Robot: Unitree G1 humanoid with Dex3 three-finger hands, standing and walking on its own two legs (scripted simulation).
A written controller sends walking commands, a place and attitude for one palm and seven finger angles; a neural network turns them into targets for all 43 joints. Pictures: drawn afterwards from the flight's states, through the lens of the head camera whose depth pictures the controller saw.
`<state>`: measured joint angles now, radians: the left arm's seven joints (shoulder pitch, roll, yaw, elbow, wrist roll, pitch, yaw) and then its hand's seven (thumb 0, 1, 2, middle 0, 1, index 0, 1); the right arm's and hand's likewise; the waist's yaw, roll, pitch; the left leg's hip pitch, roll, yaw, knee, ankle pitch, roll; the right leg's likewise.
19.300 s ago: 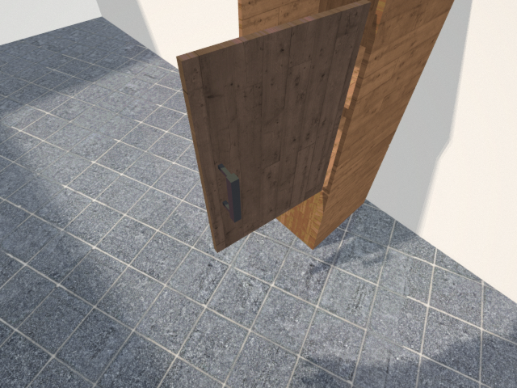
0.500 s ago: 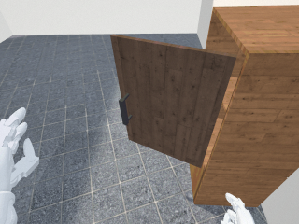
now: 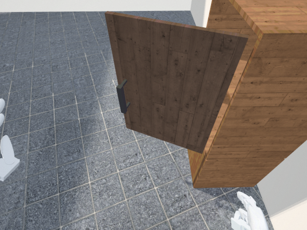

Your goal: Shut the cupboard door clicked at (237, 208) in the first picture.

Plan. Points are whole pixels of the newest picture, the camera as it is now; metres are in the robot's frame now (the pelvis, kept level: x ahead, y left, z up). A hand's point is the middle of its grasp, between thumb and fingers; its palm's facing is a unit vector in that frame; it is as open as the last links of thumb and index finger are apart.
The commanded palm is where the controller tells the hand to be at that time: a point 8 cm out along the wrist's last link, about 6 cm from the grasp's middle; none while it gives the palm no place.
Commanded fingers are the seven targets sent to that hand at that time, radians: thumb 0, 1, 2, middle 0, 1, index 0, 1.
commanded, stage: step back with the hand held close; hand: left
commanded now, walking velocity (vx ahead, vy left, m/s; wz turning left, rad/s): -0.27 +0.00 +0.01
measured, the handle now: (124, 96) +0.62 +0.17 -0.07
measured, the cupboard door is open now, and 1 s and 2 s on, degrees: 67 67 67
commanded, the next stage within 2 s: stop stepping back and stand still in 1.48 s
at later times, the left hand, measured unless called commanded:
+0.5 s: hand out of the picture +0.14 +0.26 +0.17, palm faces +0.48 -0.76 -0.43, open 7.4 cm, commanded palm +0.07 +0.29 +0.18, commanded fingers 0.00 0.90 0.90 -0.20 -0.30 -0.20 -0.30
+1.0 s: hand out of the picture +0.08 +0.26 +0.17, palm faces +0.50 -0.74 -0.45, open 7.4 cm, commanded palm +0.00 +0.30 +0.18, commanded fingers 0.00 0.90 0.90 -0.20 -0.30 -0.20 -0.30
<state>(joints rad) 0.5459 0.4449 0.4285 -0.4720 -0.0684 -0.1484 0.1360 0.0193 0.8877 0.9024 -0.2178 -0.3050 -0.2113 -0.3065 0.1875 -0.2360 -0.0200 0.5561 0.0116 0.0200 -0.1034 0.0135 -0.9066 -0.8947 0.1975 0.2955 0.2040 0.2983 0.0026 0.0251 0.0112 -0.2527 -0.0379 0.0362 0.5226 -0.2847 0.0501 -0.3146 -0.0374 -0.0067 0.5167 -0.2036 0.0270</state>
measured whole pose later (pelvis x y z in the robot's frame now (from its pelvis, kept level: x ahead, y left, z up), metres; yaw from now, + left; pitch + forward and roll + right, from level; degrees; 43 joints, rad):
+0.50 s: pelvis -0.06 -0.01 -0.02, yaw +1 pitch +0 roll -1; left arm 0.51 0.40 0.45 -0.50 -0.02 -0.24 0.17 0.02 0.89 0.90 -0.22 -0.30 -0.21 -0.31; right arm 0.24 -0.24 -0.01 0.58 0.00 -0.04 -0.09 0.01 -0.90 -0.89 0.20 0.30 0.21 0.30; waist -0.01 0.00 0.00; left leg -0.42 -0.01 0.02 0.69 -0.29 0.05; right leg -0.43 -0.02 -0.03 0.59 -0.16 0.02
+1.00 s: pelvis -0.11 -0.01 -0.02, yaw +5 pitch +1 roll -1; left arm 0.51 0.42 0.45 -0.54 -0.02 -0.27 0.18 0.02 0.89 0.90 -0.22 -0.31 -0.21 -0.31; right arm 0.19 -0.21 -0.02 0.59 0.00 -0.05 -0.08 0.01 -0.90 -0.89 0.20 0.30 0.21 0.30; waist -0.03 -0.02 0.02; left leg -0.52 -0.01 0.03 0.69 -0.29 0.06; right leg -0.51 0.01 0.05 0.62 -0.19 0.02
